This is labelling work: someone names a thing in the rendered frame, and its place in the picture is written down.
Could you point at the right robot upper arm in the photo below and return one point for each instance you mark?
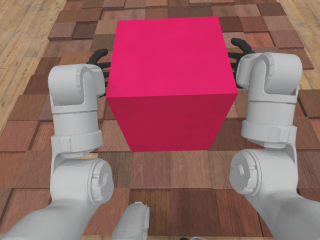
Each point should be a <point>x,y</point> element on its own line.
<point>268,179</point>

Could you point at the right robot forearm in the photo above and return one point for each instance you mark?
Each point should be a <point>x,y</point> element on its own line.
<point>272,80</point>

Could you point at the carton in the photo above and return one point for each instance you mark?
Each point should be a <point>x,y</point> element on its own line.
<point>171,83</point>

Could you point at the left robot hand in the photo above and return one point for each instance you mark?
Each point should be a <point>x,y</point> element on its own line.
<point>93,61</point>

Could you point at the left robot forearm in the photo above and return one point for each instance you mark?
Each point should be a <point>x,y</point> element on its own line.
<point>73,91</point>

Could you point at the right robot hand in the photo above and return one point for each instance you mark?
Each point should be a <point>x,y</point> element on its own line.
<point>246,48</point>

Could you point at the robot left thigh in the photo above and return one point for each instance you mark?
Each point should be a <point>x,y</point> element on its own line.
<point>132,223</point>

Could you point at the left robot shin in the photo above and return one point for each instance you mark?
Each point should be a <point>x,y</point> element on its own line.
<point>145,232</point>

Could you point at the left robot upper arm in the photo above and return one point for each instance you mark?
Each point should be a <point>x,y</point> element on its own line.
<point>78,188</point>

